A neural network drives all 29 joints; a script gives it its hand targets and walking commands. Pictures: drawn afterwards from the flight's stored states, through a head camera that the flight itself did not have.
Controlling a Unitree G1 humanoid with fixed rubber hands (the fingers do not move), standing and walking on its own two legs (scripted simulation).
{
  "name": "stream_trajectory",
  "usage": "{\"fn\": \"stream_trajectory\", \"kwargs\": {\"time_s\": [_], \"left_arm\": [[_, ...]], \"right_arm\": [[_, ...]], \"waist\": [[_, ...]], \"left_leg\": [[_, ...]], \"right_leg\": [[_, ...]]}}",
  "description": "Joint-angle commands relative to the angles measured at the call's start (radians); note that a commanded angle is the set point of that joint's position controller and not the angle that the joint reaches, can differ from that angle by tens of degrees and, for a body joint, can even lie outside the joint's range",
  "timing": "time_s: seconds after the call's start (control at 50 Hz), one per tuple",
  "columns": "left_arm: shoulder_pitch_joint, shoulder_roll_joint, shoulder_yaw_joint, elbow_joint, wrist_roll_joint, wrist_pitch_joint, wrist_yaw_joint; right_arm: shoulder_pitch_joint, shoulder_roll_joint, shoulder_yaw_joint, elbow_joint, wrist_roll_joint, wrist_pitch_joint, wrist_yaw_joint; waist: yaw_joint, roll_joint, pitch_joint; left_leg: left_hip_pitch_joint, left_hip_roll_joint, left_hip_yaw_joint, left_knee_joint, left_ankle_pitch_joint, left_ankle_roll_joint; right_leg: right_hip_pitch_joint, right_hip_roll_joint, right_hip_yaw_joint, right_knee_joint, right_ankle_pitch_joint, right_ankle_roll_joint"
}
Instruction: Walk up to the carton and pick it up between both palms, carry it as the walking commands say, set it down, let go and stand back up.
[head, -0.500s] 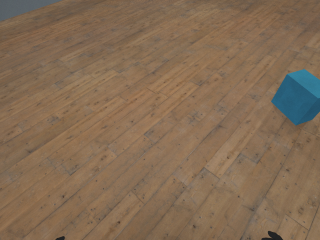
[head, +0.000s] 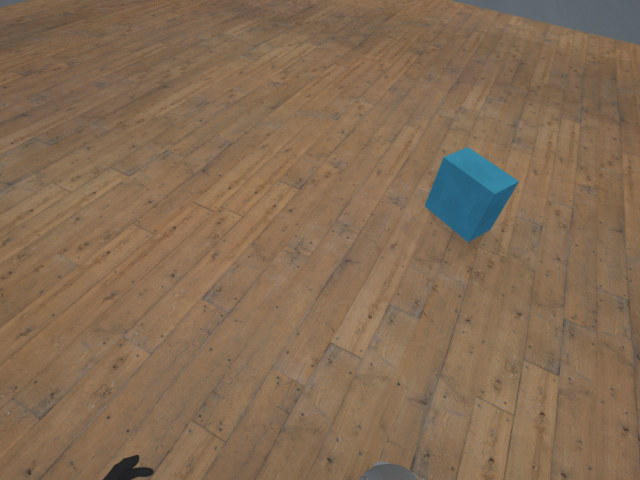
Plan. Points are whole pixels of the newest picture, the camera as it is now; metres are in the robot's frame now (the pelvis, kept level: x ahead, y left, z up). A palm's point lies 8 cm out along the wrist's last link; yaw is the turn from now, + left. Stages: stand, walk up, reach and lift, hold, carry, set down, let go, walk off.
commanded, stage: walk up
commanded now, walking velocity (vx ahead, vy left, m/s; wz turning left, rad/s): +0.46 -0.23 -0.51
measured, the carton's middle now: (468, 194) +1.38 -0.73 -0.64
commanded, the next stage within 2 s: none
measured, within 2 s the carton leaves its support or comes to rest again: neither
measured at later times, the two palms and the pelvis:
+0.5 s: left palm (245, 404) +0.27 +0.11 -0.13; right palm (592, 436) +0.23 -0.41 -0.13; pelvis +0.18 -0.13 -0.01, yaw -16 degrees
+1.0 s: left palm (320, 234) +0.63 +0.00 -0.14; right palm (588, 386) +0.30 -0.42 -0.11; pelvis +0.45 -0.19 +0.00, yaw -25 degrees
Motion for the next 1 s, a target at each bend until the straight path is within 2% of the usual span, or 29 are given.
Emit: {"fn": "stream_trajectory", "kwargs": {"time_s": [0.0, 0.1, 0.16, 0.2, 0.22, 0.24, 0.26, 0.28, 0.3, 0.32, 0.34, 0.36, 0.38, 0.4, 0.42, 0.48, 0.54, 0.6, 0.62, 0.66, 0.7, 0.72, 0.74, 0.76, 0.8, 0.84, 0.88, 0.92, 0.98], "left_arm": [[-0.061, 0.033, 0.001, -0.05, -0.011, -0.01, -0.014], [-0.187, 0.006, -0.022, -0.064, -0.028, -0.027, -0.012], [-0.199, 0.006, -0.033, -0.058, -0.029, -0.039, -0.002], [-0.15, 0.017, -0.031, -0.039, -0.019, -0.045, 0.015], [-0.097, 0.028, -0.029, -0.022, -0.014, -0.052, 0.023], [-0.01, 0.041, -0.024, 0.007, -0.007, -0.062, 0.034], [0.133, 0.087, -0.003, 0.058, 0.008, -0.075, 0.047], [0.306, 0.175, 0.029, 0.092, 0.02, -0.091, 0.062], [0.394, 0.273, 0.055, 0.101, -0.004, -0.091, 0.08], [0.355, 0.249, 0.045, 0.1, -0.019, -0.085, 0.087], [0.274, 0.209, 0.03, 0.079, -0.021, -0.091, 0.091], [0.183, 0.143, 0.014, 0.073, -0.022, -0.098, 0.093], [0.123, 0.097, 0.002, 0.064, -0.022, -0.103, 0.094], [0.096, 0.071, -0.005, 0.058, -0.02, -0.111, 0.094], [0.111, 0.063, -0.01, 0.066, -0.02, -0.119, 0.094], [0.18, 0.05, -0.011, 0.093, -0.017, -0.133, 0.097], [0.232, 0.042, -0.011, 0.109, -0.015, -0.136, 0.1], [0.28, 0.046, -0.011, 0.123, -0.017, -0.133, 0.102], [0.271, 0.037, -0.011, 0.119, -0.019, -0.125, 0.098], [0.287, 0.041, -0.01, 0.122, -0.025, -0.118, 0.097], [0.29, 0.046, -0.013, 0.125, -0.036, -0.119, 0.101], [0.297, 0.014, -0.021, 0.113, -0.039, -0.122, 0.101], [0.344, -0.02, -0.014, 0.075, -0.038, -0.115, 0.089], [0.3, 0.016, 0.012, 0.104, -0.034, -0.103, 0.088], [0.261, -0.03, -0.002, 0.129, -0.015, -0.095, 0.073], [0.252, -0.056, -0.009, 0.143, -0.002, -0.077, 0.059], [0.216, -0.067, -0.013, 0.136, 0.003, -0.059, 0.047], [0.151, -0.076, -0.025, 0.116, 0.002, -0.051, 0.037], [0.02, -0.083, -0.039, 0.075, -0.004, -0.047, 0.021]], "right_arm": [[0.039, -0.129, -0.033, -0.029, -0.005, -0.031, 0.009], [0.115, -0.135, -0.051, -0.02, -0.006, -0.039, 0.028], [0.086, -0.152, -0.056, -0.027, -0.009, -0.039, 0.04], [0.075, -0.163, -0.056, -0.028, -0.01, -0.034, 0.046], [0.069, -0.175, -0.056, -0.03, -0.013, -0.031, 0.048], [0.058, -0.189, -0.055, -0.033, -0.013, -0.027, 0.051], [0.071, -0.171, -0.046, -0.042, -0.019, -0.026, 0.053], [0.03, -0.13, -0.028, -0.086, -0.021, -0.033, 0.055], [-0.015, -0.016, 0.021, -0.173, -0.012, -0.05, 0.067], [-0.084, -0.042, 0.01, -0.179, -0.014, -0.056, 0.061], [-0.122, -0.06, 0.0, -0.181, -0.011, -0.06, 0.059], [-0.109, -0.052, -0.011, -0.166, -0.002, -0.06, 0.062], [-0.086, -0.043, -0.017, -0.157, -0.005, -0.054, 0.068], [-0.049, -0.035, -0.022, -0.146, -0.013, -0.042, 0.075], [-0.054, -0.025, -0.022, -0.144, -0.017, -0.03, 0.08], [-0.176, -0.002, -0.013, -0.167, -0.013, -0.016, 0.091], [-0.31, 0.023, 0.004, -0.196, -0.009, -0.019, 0.1], [-0.379, 0.033, 0.012, -0.213, -0.007, -0.023, 0.101], [-0.352, 0.026, 0.011, -0.2, -0.005, -0.027, 0.093], [-0.256, -0.009, -0.006, -0.158, -0.007, -0.033, 0.075], [-0.047, -0.058, -0.035, -0.089, -0.017, -0.05, 0.059], [0.114, -0.135, -0.062, -0.054, -0.038, -0.054, 0.048], [0.218, -0.286, -0.097, -0.041, -0.035, -0.039, 0.024], [0.174, -0.261, -0.086, -0.044, -0.011, -0.029, 0.022], [-0.007, -0.111, -0.045, -0.059, -0.012, -0.044, 0.031], [-0.063, -0.041, -0.027, -0.05, -0.003, -0.061, 0.036], [-0.026, -0.031, -0.022, -0.025, 0.003, -0.074, 0.041], [0.02, -0.03, -0.024, -0.004, 0.0, -0.078, 0.041], [0.079, -0.045, -0.04, 0.019, -0.007, -0.073, 0.039]], "waist": [[-0.001, 0.215, 0.095], [-0.045, 0.282, 0.16], [-0.036, 0.334, 0.162], [-0.026, 0.351, 0.126], [-0.013, 0.316, 0.075], [0.02, 0.245, -0.004], [0.07, 0.12, -0.123], [0.143, -0.083, -0.186], [0.172, -0.397, -0.197], [0.139, -0.229, -0.146], [0.113, -0.155, -0.077], [0.068, -0.073, -0.013], [0.033, -0.058, 0.004], [0.01, -0.078, -0.005], [0.006, -0.104, -0.011], [0.034, -0.119, 0.043], [0.057, -0.109, 0.082], [0.058, -0.112, 0.068], [0.042, -0.136, 0.042], [0.008, -0.112, -0.001], [-0.07, -0.005, -0.098], [-0.127, 0.14, -0.181], [-0.099, 0.338, -0.228], [-0.061, 0.188, -0.205], [0.002, 0.124, -0.068], [0.03, 0.177, -0.005], [0.045, 0.178, 0.034], [0.04, 0.178, 0.046], [0.01, 0.194, 0.07]], "left_leg": [[0.019, 0.226, -0.143, -0.214, -0.17, 0.017], [0.042, 0.219, -0.028, -0.22, -0.027, 0.058], [-0.006, 0.219, 0.056, -0.221, -0.01, 0.066], [0.004, 0.238, 0.071, -0.166, 0.048, 0.083], [0.028, 0.24, 0.078, -0.062, 0.163, 0.09], [0.045, 0.219, 0.112, 0.108, 0.3, 0.085], [-0.016, 0.156, 0.161, 0.391, 0.384, 0.061], [-0.277, 0.101, 0.106, 0.702, 0.032, 0.034], [-0.628, -0.07, 0.036, 0.934, -0.365, -0.005], [-0.674, 0.022, -0.102, 0.987, -0.308, 0.012], [-0.674, 0.056, -0.111, 0.983, -0.23, 0.013], [-0.619, 0.083, -0.107, 0.933, -0.148, 0.005], [-0.54, 0.088, -0.095, 0.86, -0.113, 0.002], [-0.478, 0.075, -0.071, 0.821, -0.083, -0.006], [-0.454, 0.061, -0.057, 0.784, -0.062, -0.012], [-0.5, 0.041, -0.035, 0.618, 0.031, -0.025], [-0.493, 0.016, -0.002, 0.408, 0.124, -0.032], [-0.426, -0.011, 0.032, 0.291, 0.181, -0.025], [-0.337, -0.019, 0.035, 0.26, 0.18, -0.022], [-0.173, -0.035, 0.064, 0.236, 0.137, -0.009], [0.131, -0.044, 0.066, 0.168, 0.107, 0.03], [0.312, 0.129, -0.172, 0.115, -0.037, 0.06], [0.391, 0.485, -0.691, -0.1, -0.061, 0.116], [0.267, 0.492, -0.724, -0.136, -0.071, 0.146], [0.02, 0.348, -0.413, -0.134, -0.033, 0.151], [-0.109, 0.259, -0.236, -0.167, -0.038, 0.124], [-0.148, 0.24, -0.146, -0.171, 0.109, 0.104], [-0.115, 0.226, -0.076, -0.159, 0.23, 0.092], [-0.065, 0.209, -0.01, -0.179, 0.224, 0.095]], "right_leg": [[-0.151, -0.08, 0.004, 0.068, 0.069, 0.01], [-0.082, -0.076, -0.097, -0.199, 0.028, 0.014], [0.089, -0.063, -0.172, -0.413, -0.054, -0.005], [0.164, -0.039, -0.219, -0.462, -0.115, -0.027], [0.215, -0.01, -0.241, -0.488, -0.151, -0.043], [0.316, 0.026, -0.272, -0.557, -0.137, -0.066], [0.515, 0.025, -0.237, -0.592, -0.147, -0.104], [0.726, -0.146, 0.024, -0.632, -0.227, -0.142], [0.834, -0.404, 0.611, -0.877, -0.364, -0.232], [0.765, -0.419, 0.612, -0.919, -0.368, -0.258], [0.675, -0.385, 0.537, -0.902, -0.274, -0.269], [0.578, -0.327, 0.405, -0.874, -0.132, -0.256], [0.484, -0.278, 0.306, -0.867, -0.052, -0.233], [0.44, -0.243, 0.231, -0.87, 0.012, -0.215], [0.421, -0.237, 0.205, -0.88, 0.044, -0.211], [0.438, -0.233, 0.182, -0.939, 0.045, -0.211], [0.471, -0.217, 0.13, -0.96, 0.148, -0.199], [0.502, -0.209, 0.092, -0.96, 0.233, -0.186], [0.48, -0.172, 0.048, -0.938, 0.215, -0.165], [0.456, -0.163, 0.043, -0.838, 0.288, -0.152], [0.369, -0.11, 0.025, -0.524, 0.381, -0.126], [0.185, -0.048, 0.019, -0.233, 0.148, -0.103], [-0.053, 0.069, -0.002, 0.041, -0.374, -0.068], [-0.052, -0.008, 0.096, 0.21, -0.338, -0.074], [-0.008, -0.089, 0.097, 0.222, -0.162, -0.075], [0.052, -0.111, 0.059, 0.161, -0.067, -0.065], [0.053, -0.108, 0.017, 0.095, -0.013, -0.048], [0.017, -0.113, -0.019, -0.023, 0.04, -0.032], [0.01, -0.106, -0.073, -0.238, 0.088, -0.017]]}}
